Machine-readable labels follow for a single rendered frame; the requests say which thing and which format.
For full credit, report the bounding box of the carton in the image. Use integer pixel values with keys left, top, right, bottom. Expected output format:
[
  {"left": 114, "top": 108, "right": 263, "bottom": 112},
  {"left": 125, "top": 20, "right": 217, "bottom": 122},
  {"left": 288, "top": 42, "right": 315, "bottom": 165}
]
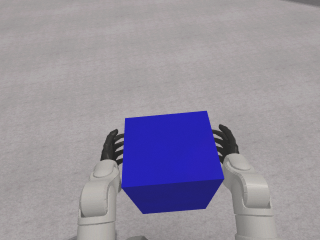
[{"left": 121, "top": 110, "right": 225, "bottom": 214}]

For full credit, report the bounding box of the right robot hand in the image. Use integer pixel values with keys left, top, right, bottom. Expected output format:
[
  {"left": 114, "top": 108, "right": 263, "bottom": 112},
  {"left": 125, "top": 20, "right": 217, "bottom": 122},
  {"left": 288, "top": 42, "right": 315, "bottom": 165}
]
[{"left": 212, "top": 124, "right": 240, "bottom": 164}]

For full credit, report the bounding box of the left robot hand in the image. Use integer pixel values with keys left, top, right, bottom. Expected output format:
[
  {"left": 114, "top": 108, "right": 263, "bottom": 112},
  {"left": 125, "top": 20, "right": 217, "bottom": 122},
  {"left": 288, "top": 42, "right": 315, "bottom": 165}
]
[{"left": 100, "top": 129, "right": 124, "bottom": 166}]

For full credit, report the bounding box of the robot left forearm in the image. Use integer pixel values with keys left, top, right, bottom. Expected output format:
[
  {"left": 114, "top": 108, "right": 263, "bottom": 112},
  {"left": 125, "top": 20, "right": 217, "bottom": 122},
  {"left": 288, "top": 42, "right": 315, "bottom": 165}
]
[{"left": 76, "top": 159, "right": 122, "bottom": 240}]

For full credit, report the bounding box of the robot right forearm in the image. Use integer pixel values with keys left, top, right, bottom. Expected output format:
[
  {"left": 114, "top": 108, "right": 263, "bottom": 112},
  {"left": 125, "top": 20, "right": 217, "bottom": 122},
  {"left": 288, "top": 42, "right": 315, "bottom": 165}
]
[{"left": 222, "top": 153, "right": 282, "bottom": 240}]

